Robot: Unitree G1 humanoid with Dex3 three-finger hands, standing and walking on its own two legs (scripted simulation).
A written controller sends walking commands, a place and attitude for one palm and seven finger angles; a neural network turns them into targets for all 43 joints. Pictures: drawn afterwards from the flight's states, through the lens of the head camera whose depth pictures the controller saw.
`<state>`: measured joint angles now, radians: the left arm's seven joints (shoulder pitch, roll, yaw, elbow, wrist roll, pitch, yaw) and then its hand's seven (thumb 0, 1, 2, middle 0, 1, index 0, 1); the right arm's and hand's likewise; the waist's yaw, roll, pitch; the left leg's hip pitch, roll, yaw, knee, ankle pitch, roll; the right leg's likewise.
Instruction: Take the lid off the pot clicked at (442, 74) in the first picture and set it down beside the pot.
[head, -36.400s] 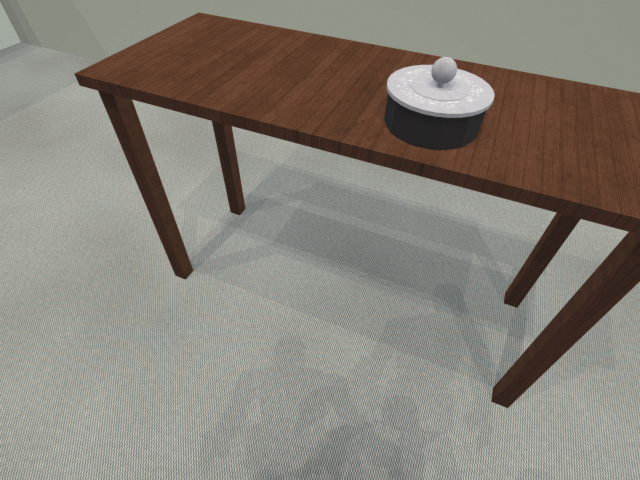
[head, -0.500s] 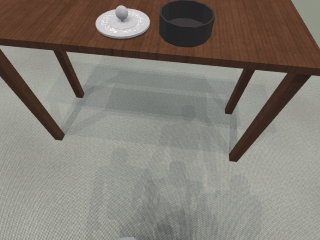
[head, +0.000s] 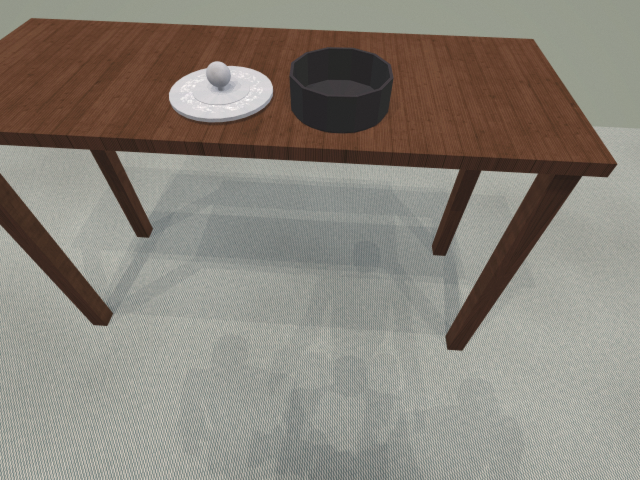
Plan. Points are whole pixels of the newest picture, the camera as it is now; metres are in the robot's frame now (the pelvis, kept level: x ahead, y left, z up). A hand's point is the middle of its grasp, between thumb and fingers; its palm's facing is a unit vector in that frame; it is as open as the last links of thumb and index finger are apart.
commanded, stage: stop stepping back and stand still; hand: left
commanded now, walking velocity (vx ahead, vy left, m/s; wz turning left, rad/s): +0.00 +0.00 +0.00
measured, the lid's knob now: (218, 74) +0.80 +0.22 +0.10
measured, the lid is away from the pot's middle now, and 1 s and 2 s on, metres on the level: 0.24 0.24 0.24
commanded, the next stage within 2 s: let the arm hang, fingers relaxed in 0.04 s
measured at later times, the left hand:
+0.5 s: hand out of the picture -0.03 +0.17 -0.18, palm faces +0.06 -0.98 -0.17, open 7.3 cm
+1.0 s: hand out of the picture -0.03 +0.17 -0.18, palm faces +0.06 -0.98 -0.18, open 7.3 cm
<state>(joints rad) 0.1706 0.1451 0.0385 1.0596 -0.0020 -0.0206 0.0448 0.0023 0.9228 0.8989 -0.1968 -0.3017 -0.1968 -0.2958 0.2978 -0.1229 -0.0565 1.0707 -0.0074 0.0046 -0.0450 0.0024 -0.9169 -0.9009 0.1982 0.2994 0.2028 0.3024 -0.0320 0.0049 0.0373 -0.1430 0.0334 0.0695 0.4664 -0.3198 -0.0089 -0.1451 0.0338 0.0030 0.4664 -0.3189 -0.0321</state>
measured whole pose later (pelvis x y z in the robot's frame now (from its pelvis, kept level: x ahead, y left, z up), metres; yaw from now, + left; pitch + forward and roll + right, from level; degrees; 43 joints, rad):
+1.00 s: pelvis -0.03 +0.01 +0.00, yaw +0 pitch -1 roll +0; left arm 0.27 0.12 0.03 1.14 0.01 -0.01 0.04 0.01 0.92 0.90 -0.20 -0.30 -0.20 -0.30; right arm 0.31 -0.10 -0.05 1.11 -0.01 0.00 -0.05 0.00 -0.91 -0.90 0.20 0.30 0.20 0.30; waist -0.01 0.00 0.05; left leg -0.16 0.02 0.07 0.44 -0.27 0.01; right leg -0.15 0.02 0.00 0.44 -0.26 -0.02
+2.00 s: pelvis -0.03 +0.01 +0.00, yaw +1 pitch -1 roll +0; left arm 0.28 0.12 0.03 1.14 0.01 -0.02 0.04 0.01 0.92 0.90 -0.20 -0.30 -0.20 -0.30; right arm 0.30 -0.10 -0.05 1.12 -0.01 0.00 -0.05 0.00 -0.91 -0.90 0.20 0.30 0.20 0.30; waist -0.01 0.00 0.06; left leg -0.16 0.02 0.06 0.44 -0.26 0.01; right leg -0.16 0.02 -0.01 0.43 -0.25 -0.02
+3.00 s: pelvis -0.04 +0.00 +0.00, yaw +1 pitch -1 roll +0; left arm 0.29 0.11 0.02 1.14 0.01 -0.02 0.04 0.01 0.92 0.90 -0.20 -0.30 -0.20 -0.30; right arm 0.30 -0.10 -0.04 1.13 -0.01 0.00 -0.05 0.00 -0.90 -0.90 0.20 0.30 0.20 0.30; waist -0.01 0.00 0.05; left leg -0.16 0.03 0.06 0.43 -0.25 -0.01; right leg -0.15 0.03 -0.01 0.42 -0.24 -0.03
